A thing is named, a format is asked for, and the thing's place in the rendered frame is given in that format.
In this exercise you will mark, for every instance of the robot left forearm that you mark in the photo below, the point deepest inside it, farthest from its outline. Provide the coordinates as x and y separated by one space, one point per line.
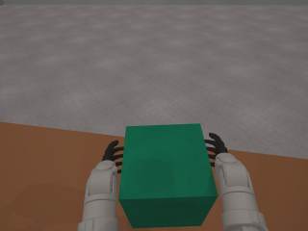
99 213

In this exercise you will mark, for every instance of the carton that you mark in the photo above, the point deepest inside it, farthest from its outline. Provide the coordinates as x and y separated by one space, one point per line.
166 176

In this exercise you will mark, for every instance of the left robot hand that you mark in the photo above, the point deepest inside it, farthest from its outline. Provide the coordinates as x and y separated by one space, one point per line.
109 154

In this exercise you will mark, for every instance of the robot right forearm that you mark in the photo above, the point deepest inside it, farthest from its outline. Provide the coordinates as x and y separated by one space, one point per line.
239 205

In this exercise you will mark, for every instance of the right robot hand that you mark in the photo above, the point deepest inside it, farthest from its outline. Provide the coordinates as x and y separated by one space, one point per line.
218 148

